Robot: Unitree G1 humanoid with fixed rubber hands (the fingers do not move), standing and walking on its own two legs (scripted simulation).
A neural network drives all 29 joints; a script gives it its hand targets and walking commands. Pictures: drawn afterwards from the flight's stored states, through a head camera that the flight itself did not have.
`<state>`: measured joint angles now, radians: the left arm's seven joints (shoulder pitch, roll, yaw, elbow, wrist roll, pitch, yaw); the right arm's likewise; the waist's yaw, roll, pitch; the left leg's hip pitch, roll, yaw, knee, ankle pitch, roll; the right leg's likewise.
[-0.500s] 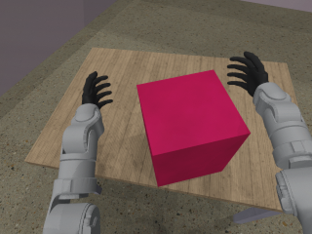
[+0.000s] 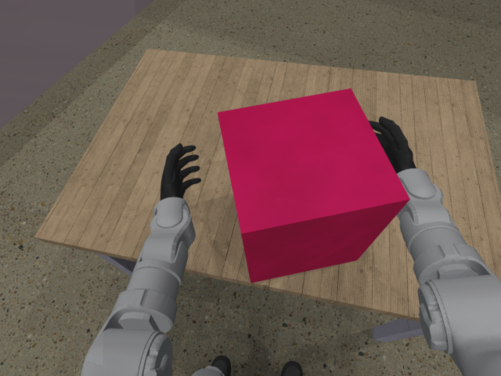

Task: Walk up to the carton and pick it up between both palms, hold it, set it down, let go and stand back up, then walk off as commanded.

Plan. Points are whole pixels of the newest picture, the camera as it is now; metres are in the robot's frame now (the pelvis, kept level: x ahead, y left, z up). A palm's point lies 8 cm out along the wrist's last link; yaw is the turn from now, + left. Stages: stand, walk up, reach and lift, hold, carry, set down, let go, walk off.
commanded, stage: reach and lift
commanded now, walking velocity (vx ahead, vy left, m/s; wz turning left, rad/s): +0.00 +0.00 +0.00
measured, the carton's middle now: (295, 195) +0.42 +0.02 +0.00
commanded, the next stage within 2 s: none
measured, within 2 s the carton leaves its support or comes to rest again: neither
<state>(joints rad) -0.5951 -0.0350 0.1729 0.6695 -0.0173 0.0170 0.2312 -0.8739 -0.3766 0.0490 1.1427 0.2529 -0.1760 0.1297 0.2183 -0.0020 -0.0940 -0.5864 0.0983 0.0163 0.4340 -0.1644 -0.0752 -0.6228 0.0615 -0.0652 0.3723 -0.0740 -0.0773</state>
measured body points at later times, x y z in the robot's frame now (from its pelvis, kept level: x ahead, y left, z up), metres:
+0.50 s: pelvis +0.00 -0.01 +0.00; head +0.12 -0.03 +0.43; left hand +0.39 +0.19 +0.03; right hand +0.50 -0.11 +0.03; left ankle +0.00 +0.17 -0.73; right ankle +0.05 -0.07 -0.73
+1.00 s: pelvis +0.02 +0.00 +0.01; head +0.11 +0.00 +0.45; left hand +0.39 +0.19 +0.03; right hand +0.47 -0.10 +0.03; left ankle +0.00 +0.17 -0.73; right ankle +0.05 -0.07 -0.73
